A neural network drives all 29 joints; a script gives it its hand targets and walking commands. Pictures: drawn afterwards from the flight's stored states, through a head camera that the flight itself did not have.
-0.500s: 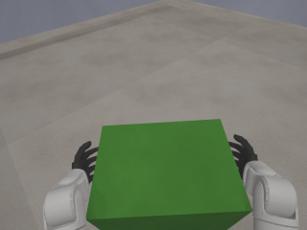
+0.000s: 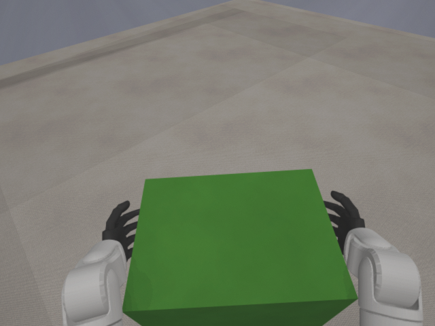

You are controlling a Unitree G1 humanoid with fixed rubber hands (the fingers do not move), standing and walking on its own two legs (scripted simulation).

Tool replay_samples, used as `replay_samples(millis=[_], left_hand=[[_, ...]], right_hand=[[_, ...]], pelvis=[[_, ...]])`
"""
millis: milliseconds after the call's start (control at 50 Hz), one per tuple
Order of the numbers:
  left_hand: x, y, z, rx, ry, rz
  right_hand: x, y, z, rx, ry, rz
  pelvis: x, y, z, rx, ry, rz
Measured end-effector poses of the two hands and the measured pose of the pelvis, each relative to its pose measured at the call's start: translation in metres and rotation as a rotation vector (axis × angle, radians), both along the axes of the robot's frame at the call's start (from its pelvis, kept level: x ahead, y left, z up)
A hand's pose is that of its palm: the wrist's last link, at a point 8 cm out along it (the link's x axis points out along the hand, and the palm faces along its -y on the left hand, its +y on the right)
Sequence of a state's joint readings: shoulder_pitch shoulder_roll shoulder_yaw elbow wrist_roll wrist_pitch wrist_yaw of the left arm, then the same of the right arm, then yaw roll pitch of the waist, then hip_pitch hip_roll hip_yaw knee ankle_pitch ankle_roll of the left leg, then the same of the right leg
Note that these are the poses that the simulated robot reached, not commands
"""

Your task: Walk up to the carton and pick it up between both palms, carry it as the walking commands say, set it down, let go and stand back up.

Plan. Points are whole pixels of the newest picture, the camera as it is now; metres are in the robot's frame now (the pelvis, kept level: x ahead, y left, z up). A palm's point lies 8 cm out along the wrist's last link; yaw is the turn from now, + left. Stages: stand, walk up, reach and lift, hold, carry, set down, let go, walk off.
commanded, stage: carry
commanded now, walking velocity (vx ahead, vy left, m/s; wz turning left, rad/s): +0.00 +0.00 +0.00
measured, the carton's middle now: (233, 260) +0.25 +0.00 +0.01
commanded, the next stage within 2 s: none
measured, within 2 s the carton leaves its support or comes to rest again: neither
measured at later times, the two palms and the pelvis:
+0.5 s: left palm (135, 243) +0.26 +0.17 +0.07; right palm (368, 258) +0.22 -0.21 +0.07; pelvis +0.00 +0.00 -0.01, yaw -8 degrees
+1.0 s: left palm (209, 216) +0.31 +0.04 +0.07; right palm out of the picture +0.10 -0.28 +0.08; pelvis +0.00 +0.00 +0.00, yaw -35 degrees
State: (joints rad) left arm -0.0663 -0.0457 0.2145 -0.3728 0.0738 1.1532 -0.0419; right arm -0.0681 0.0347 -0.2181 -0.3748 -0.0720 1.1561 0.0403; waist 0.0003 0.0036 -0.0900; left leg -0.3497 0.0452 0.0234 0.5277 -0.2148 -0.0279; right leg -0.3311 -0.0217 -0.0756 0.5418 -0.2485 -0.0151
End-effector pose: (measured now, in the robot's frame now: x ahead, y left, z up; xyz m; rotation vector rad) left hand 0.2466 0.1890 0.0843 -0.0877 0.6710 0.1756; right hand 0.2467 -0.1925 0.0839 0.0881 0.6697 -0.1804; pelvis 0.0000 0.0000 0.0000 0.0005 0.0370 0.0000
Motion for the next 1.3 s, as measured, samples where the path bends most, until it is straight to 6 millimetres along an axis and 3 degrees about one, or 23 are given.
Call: replay_samples(millis=[320, 500, 620, 760, 860, 960, 1060, 1180, 1300], left_hand=[[0.002, -0.004, -0.002, 0.005, -0.002, -0.009], [0.015, -0.024, -0.017, -0.002, 0.011, -0.115], [0.034, -0.076, -0.017, 0.014, -0.010, -0.248], [0.046, -0.130, -0.019, -0.001, 0.029, -0.393], [0.055, -0.145, -0.011, -0.004, -0.004, -0.480], [0.063, -0.147, -0.016, -0.019, -0.002, -0.555], [0.064, -0.169, -0.011, -0.041, 0.022, -0.661], [0.060, -0.237, -0.005, -0.047, -0.008, -0.836], [0.028, -0.323, -0.027, -0.047, 0.002, -0.991]], right_hand=[[0.000, -0.004, -0.002, 0.003, -0.002, -0.009], [-0.030, -0.021, -0.016, 0.009, 0.010, -0.126], [-0.062, -0.063, -0.027, 0.014, -0.010, -0.251], [-0.103, -0.101, -0.019, 0.001, 0.028, -0.398], [-0.119, -0.103, -0.005, -0.016, -0.004, -0.477], [-0.135, -0.092, -0.003, -0.030, -0.001, -0.554], [-0.167, -0.090, 0.005, -0.033, 0.018, -0.659], [-0.219, -0.114, 0.009, -0.049, -0.007, -0.827], [-0.289, -0.149, -0.020, -0.034, -0.009, -0.978]], pelvis=[[0.001, -0.003, -0.002, 0.002, 0.008, -0.029], [-0.004, -0.003, -0.012, 0.023, 0.023, -0.147], [-0.006, -0.017, -0.022, 0.016, 0.021, -0.263], [-0.008, -0.018, -0.008, 0.038, 0.050, -0.373], [-0.008, -0.008, -0.004, 0.047, 0.065, -0.463], [-0.003, 0.003, -0.006, 0.042, 0.071, -0.552], [-0.001, 0.002, 0.004, -0.007, 0.058, -0.676], [-0.009, -0.010, 0.003, -0.025, 0.059, -0.821], [-0.024, -0.036, -0.022, -0.024, 0.063, -0.939]])
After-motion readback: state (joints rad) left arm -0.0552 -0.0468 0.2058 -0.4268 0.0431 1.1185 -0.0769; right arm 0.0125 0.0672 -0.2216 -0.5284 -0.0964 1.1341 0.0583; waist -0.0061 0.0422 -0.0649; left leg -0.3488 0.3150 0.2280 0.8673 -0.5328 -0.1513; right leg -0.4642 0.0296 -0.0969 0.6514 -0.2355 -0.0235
